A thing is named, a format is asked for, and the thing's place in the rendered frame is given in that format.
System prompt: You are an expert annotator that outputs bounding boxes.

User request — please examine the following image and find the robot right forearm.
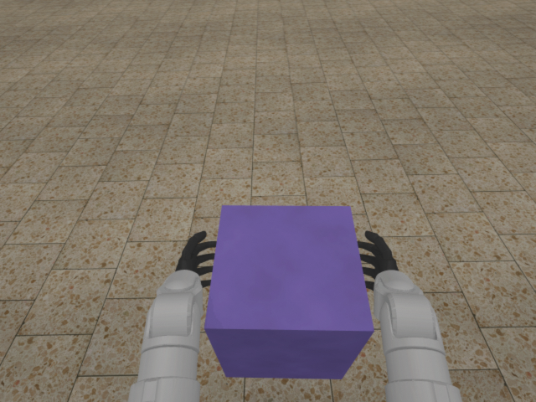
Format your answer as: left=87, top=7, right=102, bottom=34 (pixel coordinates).
left=374, top=270, right=462, bottom=402

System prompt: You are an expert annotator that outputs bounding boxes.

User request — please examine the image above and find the robot left forearm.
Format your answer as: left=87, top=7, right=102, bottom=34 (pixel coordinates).
left=128, top=270, right=204, bottom=402

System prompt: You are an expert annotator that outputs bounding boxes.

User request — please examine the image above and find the robot right hand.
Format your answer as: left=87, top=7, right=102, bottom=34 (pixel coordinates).
left=358, top=231, right=399, bottom=291

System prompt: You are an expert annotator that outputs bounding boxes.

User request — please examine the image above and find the robot left hand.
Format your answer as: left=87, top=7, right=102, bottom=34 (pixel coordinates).
left=175, top=231, right=217, bottom=288

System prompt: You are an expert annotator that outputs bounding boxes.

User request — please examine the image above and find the carton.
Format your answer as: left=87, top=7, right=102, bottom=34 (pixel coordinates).
left=204, top=205, right=374, bottom=379

